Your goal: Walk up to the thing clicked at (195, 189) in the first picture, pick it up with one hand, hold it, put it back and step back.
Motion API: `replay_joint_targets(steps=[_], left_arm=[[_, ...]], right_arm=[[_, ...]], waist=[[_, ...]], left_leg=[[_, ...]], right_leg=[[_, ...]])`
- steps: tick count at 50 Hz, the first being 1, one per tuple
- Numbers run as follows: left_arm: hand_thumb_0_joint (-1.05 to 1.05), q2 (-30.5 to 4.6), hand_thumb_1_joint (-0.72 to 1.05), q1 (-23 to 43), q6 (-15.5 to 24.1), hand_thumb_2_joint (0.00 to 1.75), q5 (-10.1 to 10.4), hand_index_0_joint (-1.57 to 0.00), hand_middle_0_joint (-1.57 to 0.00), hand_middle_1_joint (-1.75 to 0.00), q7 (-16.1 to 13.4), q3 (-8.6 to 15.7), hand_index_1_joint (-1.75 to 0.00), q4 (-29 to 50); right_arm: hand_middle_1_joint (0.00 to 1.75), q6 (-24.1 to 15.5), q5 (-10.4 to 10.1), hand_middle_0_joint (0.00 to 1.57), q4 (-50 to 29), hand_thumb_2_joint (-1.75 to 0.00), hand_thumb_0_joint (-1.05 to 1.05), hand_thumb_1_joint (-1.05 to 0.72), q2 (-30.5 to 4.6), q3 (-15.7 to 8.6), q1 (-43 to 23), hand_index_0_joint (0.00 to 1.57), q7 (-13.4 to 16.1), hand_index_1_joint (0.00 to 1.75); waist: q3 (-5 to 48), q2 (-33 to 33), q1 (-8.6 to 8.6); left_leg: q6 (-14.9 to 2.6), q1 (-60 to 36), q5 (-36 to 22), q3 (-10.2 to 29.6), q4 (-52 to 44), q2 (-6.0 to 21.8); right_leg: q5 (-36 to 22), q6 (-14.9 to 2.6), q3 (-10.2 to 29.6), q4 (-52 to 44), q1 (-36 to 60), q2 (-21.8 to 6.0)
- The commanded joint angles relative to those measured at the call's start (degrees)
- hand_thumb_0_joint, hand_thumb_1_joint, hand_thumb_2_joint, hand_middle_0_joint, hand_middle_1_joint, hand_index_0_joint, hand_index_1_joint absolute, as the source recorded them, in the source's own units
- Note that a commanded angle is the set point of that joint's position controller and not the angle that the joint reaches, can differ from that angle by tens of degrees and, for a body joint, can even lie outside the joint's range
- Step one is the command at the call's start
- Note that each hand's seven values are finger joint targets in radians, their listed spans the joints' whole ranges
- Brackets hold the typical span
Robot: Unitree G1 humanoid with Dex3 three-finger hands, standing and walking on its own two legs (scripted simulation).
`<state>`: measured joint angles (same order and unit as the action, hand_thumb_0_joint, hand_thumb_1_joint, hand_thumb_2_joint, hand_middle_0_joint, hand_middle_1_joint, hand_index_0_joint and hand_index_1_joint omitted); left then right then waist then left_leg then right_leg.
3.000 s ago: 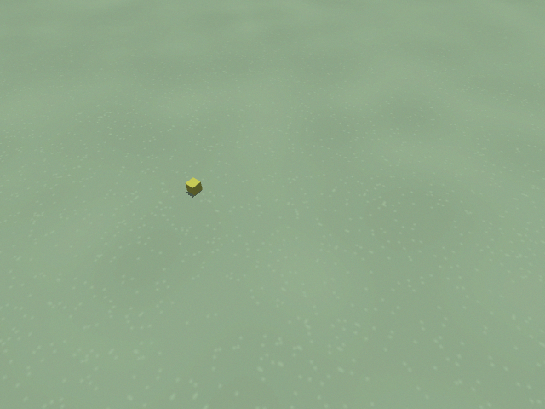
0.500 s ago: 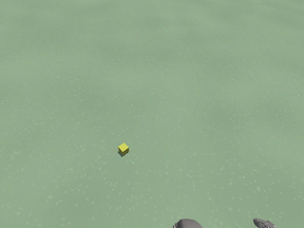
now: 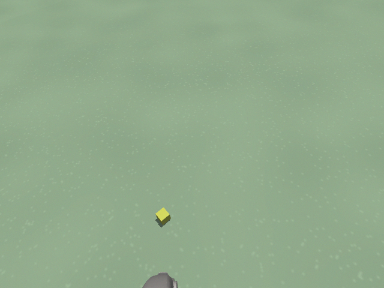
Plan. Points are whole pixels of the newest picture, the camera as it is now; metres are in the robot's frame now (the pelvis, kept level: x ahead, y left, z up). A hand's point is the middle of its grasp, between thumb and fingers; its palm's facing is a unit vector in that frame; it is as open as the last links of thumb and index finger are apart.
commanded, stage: walk up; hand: left
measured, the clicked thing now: (163, 216) +0.58 +0.22 -0.74
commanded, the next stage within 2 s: none
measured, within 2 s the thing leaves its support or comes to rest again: neither
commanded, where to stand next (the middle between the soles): +0.22 +0.03 m, yaw +0 degrees
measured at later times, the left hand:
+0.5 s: hand (84, 280) +0.18 +0.30 -0.16, palm faces -0.05 -0.92 -0.40, open 7.3 cm
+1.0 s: hand (101, 249) +0.24 +0.26 -0.14, palm faces -0.04 -0.94 -0.33, open 7.3 cm
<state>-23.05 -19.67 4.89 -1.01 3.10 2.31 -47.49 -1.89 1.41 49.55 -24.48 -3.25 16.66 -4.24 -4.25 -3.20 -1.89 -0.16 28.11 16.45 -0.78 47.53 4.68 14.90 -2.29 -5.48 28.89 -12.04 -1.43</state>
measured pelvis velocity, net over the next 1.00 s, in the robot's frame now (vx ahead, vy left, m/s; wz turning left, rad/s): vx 0.12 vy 0.02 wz -0.01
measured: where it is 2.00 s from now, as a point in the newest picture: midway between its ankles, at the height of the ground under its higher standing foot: outside the picture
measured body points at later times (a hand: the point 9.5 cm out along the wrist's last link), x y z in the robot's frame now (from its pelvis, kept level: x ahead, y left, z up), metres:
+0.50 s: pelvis +0.12 +0.02 -0.02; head +0.15 +0.02 +0.43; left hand +0.18 +0.34 -0.13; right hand +0.22 -0.29 -0.13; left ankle +0.15 +0.14 -0.74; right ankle +0.18 -0.11 -0.74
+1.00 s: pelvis +0.12 +0.02 +0.00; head +0.13 +0.01 +0.45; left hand +0.24 +0.31 -0.12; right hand +0.19 -0.29 -0.13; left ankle +0.13 +0.15 -0.74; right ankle +0.18 -0.11 -0.74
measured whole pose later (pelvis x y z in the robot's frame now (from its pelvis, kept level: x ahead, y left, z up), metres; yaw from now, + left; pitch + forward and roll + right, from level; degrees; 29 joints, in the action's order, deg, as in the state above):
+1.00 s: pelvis +0.12 +0.02 +0.00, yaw -1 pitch -3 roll +1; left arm -20.1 -2.0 0.8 0.0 1.0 -0.5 -63.2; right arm -0.6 0.3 65.1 -21.0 0.4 6.2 -1.2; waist -3.8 0.2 0.2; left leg 0.8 9.3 13.0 -2.1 25.1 1.3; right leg 9.2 0.7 -1.4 25.7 -13.7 -2.4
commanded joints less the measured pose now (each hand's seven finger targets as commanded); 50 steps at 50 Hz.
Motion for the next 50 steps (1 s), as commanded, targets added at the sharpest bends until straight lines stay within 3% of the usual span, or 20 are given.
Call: replay_joint_targets(steps=[1, 5, 7, 8, 9, 10, 13, 15, 20, 23, 24, 25, 26, 27, 29, 31, 33, 34, 37, 50], left_arm=[[0.00, -16.5, 0.90, -3.1, 1.4, 0.90, 0.6, -0.20, -0.20, -0.30, -1.4, 5.2, -0.30, 4.0], [0.00, -17.2, 0.90, 0.0, 0.8, 0.90, 0.8, -0.20, -0.20, -0.30, -1.5, 4.6, -0.30, 5.0], [0.00, -13.4, 0.90, -0.1, 0.4, 0.90, 0.7, -0.20, -0.20, -0.30, -2.1, 2.4, -0.30, 4.7], [0.00, -10.2, 0.90, -2.0, 0.5, 0.90, 1.4, -0.20, -0.20, -0.30, -2.3, 1.5, -0.30, 5.4], [0.00, -10.4, 0.90, -3.7, -0.1, 0.90, 1.8, -0.20, -0.20, -0.30, -2.8, 1.9, -0.30, 4.5], [0.00, -13.8, 0.90, -1.4, -0.8, 0.90, 1.1, -0.20, -0.20, -0.30, -3.5, 2.5, -0.30, 3.1], [0.00, -12.6, 0.90, -4.1, -1.4, 0.90, 1.9, -0.20, -0.20, -0.30, -3.4, 2.2, -0.30, 0.9], [0.00, -11.5, 0.90, -6.0, -1.9, 0.90, 1.6, -0.20, -0.20, -0.30, -3.2, 2.1, -0.30, -1.0], [0.00, -9.7, 0.90, -1.9, -2.5, 0.90, 1.4, -0.20, -0.20, -0.30, -3.6, 2.0, -0.30, -2.3], [0.00, -10.0, 0.90, -1.9, -2.0, 0.90, 1.0, -0.20, -0.20, -0.30, -4.0, 2.4, -0.30, -4.2], [0.00, -11.6, 0.90, -0.7, -1.6, 0.90, 0.6, -0.20, -0.20, -0.30, -4.2, 2.7, -0.30, -4.0], [0.00, -15.0, 0.90, 1.5, -1.1, 0.90, -0.1, -0.20, -0.20, -0.30, -4.4, 3.3, -0.30, -3.6], [0.00, -18.1, 0.90, 5.5, -1.0, 0.90, 0.3, -0.20, -0.20, -0.30, -4.3, 3.4, -0.30, -2.5], [0.00, -18.2, 0.90, 9.2, -1.2, 0.90, 0.4, -0.20, -0.20, -0.30, -4.4, 3.2, -0.30, -2.3], [0.00, -15.5, 0.90, 11.4, -1.4, 0.90, 0.3, -0.20, -0.20, -0.30, -4.5, 2.1, -0.30, -2.8], [0.00, -14.1, 0.90, 13.6, -2.0, 0.90, 0.4, -0.20, -0.20, -0.30, -4.3, 1.6, -0.30, -3.4], [0.00, -10.2, 0.90, 12.0, -2.3, 0.90, 1.0, -0.20, -0.20, -0.30, -4.0, 0.4, -0.30, -3.8], [0.00, -10.0, 0.90, 11.8, -2.7, 0.90, 1.4, -0.20, -0.20, -0.30, -3.8, 0.5, -0.30, -5.3], [0.00, -11.3, 0.90, 15.0, -2.4, 0.90, 1.0, -0.20, -0.20, -0.30, -3.7, 0.7, -0.30, -7.5], [0.00, -9.4, 0.90, 20.0, -2.9, 0.90, 1.3, -0.20, -0.20, -0.30, -3.0, -0.1, -0.30, -14.2]], right_arm=[[0.30, -2.0, 0.0, 0.20, -5.6, -0.90, 0.00, -0.90, -8.9, -2.9, -3.5, 0.20, 0.3, 0.30], [0.30, -2.5, -0.2, 0.20, -5.0, -0.90, 0.00, -0.90, -9.2, -3.4, -1.6, 0.20, 0.2, 0.30], [0.30, -2.9, 0.0, 0.20, -2.6, -0.90, 0.00, -0.90, -10.7, -4.0, 4.2, 0.20, 1.7, 0.30], [0.30, -3.0, 0.4, 0.20, -2.9, -0.90, 0.00, -0.90, -15.0, -5.2, 8.5, 0.20, 2.4, 0.30], [0.30, -3.0, -0.7, 0.20, -3.9, -0.90, 0.00, -0.90, -18.8, -5.9, 9.6, 0.20, 2.8, 0.30], [0.30, -2.6, -1.6, 0.20, -3.5, -0.90, 0.00, -0.90, -17.9, -6.0, 8.7, 0.20, 2.8, 0.30], [0.30, -2.6, -1.8, 0.20, -5.2, -0.90, 0.00, -0.90, -13.6, -3.9, 2.0, 0.20, 3.8, 0.30], [0.30, -2.5, -1.5, 0.20, -5.8, -0.90, 0.00, -0.90, -12.4, -3.2, -1.2, 0.20, 4.0, 0.30], [0.30, -1.4, -0.9, 0.20, -6.0, -0.90, 0.00, -0.90, -11.9, -2.2, -5.2, 0.20, 4.3, 0.30], [0.30, 0.0, -2.0, 0.20, -5.5, -0.90, 0.00, -0.90, -11.0, -1.6, -7.5, 0.20, 4.2, 0.30], [0.30, 0.5, -2.3, 0.20, -5.4, -0.90, 0.00, -0.90, -9.5, -1.0, -8.2, 0.20, 4.2, 0.30], [0.30, 0.9, -2.6, 0.20, -5.3, -0.90, 0.00, -0.90, -6.8, -0.2, -6.9, 0.20, 4.2, 0.30], [0.30, 1.6, -2.6, 0.20, -4.4, -0.90, 0.00, -0.90, -5.9, 0.0, -6.0, 0.20, 4.4, 0.30], [0.30, 2.2, -2.2, 0.20, -2.2, -0.90, 0.00, -0.90, -8.3, -0.9, -6.1, 0.20, 4.8, 0.30], [0.30, 2.2, -2.7, 0.20, -0.2, -0.90, 0.00, -0.90, -8.6, -0.9, -5.9, 0.20, 4.5, 0.30], [0.30, 1.3, -2.5, 0.20, 3.2, -0.90, 0.00, -0.90, -8.3, -0.9, -2.7, 0.20, 4.4, 0.30], [0.30, 0.3, -1.3, 0.20, 3.5, -0.90, 0.00, -0.90, -10.7, -1.1, -5.7, 0.20, 4.6, 0.30], [0.30, 0.0, -1.6, 0.20, 3.4, -0.90, 0.00, -0.90, -11.8, -1.0, -10.4, 0.20, 4.3, 0.30], [0.30, 0.3, -1.7, 0.20, 6.0, -0.90, 0.00, -0.90, -8.9, 0.5, -11.1, 0.20, 4.0, 0.30], [0.30, 0.0, -1.3, 0.20, 13.1, -0.90, 0.00, -0.90, -8.4, 1.6, -14.7, 0.20, 3.9, 0.30]], waist=[[0.8, 9.8, -1.67], [0.0, 7.9, 1.39], [3.7, 2.2, 4.96], [8.4, -9.7, 6.38], [8.0, -12.8, 6.10], [6.0, -5.1, 5.83], [2.9, -4.5, 1.93], [3.6, -6.1, 0.70], [3.9, -7.3, 1.15], [7.6, -4.4, -0.52], [7.6, -0.9, -1.01], [7.0, 8.2, 0.19], [5.1, 12.4, 1.79], [3.3, 12.3, 1.68], [2.9, 12.9, 2.45], [5.4, 14.4, 4.07], [10.2, 6.5, 2.44], [8.5, 4.3, 0.27], [8.1, 5.7, 1.34], [4.9, 2.8, 0.77]], left_leg=[[-0.37, -0.2, -3.5, -1.1, -8.6, 0.0], [-1.32, -12.0, -4.6, -3.7, -14.4, -2.1], [-3.54, -23.5, -4.0, -1.5, -18.6, -3.2], [-7.63, -30.8, -5.4, 14.4, -23.6, 8.3], [-15.09, -33.0, -9.5, 32.8, -29.3, 19.2], [-17.35, -27.2, -13.7, 31.2, -28.0, 19.6], [-12.30, -21.0, -25.4, 13.4, -25.8, 13.0], [-11.73, -16.8, -26.7, 7.7, -25.1, 10.6], [-12.13, -10.8, -27.2, 4.5, -21.5, 10.5], [-9.36, -8.7, -20.1, 4.0, -13.9, 8.7], [-6.81, -8.0, -14.1, 2.5, -10.7, 6.7], [-3.61, -4.3, -6.1, -0.2, -4.8, 2.7], [-1.27, -5.2, 9.3, -0.8, -1.1, -2.6], [-1.31, -9.5, 15.1, 0.6, 2.8, -1.6], [-1.84, -9.7, 13.6, 1.9, -0.6, -1.5], [-1.78, -16.2, 1.1, 1.0, -12.8, -1.4], [-3.87, -19.2, -7.5, 9.6, -20.9, 4.7], [-5.21, -12.9, -4.9, 11.0, -21.0, 6.1], [-3.04, -13.0, -2.9, 5.5, -21.5, 2.0], [-1.71, -16.0, -3.4, 5.6, -31.3, 2.9]], right_leg=[[-0.9, -10.09, 12.2, -11.7, 2.0, -14.0], [3.0, -8.61, 10.1, -7.0, -6.0, -13.5], [-12.5, -4.87, 5.4, 7.7, -9.5, -9.6], [-10.6, -0.90, 0.7, 24.7, -15.3, -3.8], [15.2, 0.68, 0.9, 31.9, -23.6, 3.2], [17.9, 0.11, 7.1, 37.7, -22.3, 0.2], [12.0, -0.47, 9.9, 33.9, -18.5, -2.3], [8.5, 0.58, 7.8, 29.9, -14.1, -2.0], [3.6, 1.62, 3.6, 16.4, -6.8, -1.8], [-5.2, 0.88, 2.9, 5.2, 1.9, 0.2], [-7.4, 0.04, 4.7, 0.5, 3.0, -0.7], [-12.6, -2.32, 16.2, -2.1, 2.6, -8.6], [-10.5, -9.28, 29.4, -7.5, -5.0, -18.9], [-9.1, -12.47, 30.3, -7.5, -10.8, -20.5], [-7.5, -9.38, 23.9, -6.0, -10.0, -15.5], [-10.7, -5.20, 17.8, -1.6, -9.8, -11.8], [-12.7, -0.96, 12.6, 4.2, -7.5, -7.2], [-4.7, 0.43, 9.2, 3.1, -3.2, -3.7], [-5.7, -0.72, 12.3, -1.0, 0.2, -7.0], [-5.8, 0.94, 10.1, -10.5, 3.9, -6.4]])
